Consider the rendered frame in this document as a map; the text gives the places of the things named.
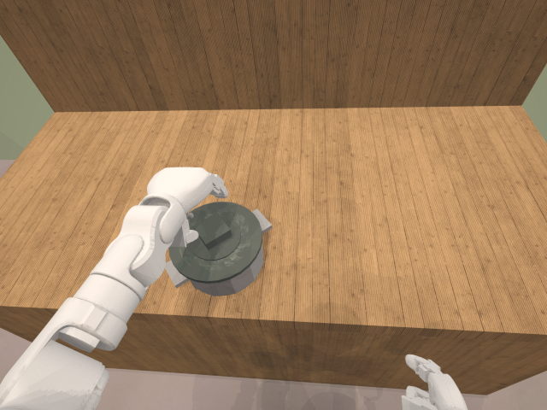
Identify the table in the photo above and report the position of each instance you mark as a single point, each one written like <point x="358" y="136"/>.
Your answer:
<point x="384" y="140"/>

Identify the left robot forearm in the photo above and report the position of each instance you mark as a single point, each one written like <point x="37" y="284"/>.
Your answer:
<point x="96" y="316"/>

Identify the lid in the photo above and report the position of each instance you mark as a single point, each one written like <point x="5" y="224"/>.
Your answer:
<point x="227" y="259"/>

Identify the left robot hand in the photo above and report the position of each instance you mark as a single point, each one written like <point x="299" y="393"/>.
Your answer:
<point x="189" y="186"/>

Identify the right robot hand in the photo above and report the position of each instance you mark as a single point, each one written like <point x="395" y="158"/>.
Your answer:
<point x="443" y="392"/>

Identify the knob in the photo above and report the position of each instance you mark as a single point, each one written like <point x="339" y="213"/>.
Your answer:
<point x="212" y="231"/>

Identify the robot left upper arm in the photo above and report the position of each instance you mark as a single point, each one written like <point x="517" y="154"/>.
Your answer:
<point x="59" y="378"/>

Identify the pot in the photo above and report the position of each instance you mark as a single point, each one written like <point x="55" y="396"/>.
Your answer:
<point x="230" y="286"/>

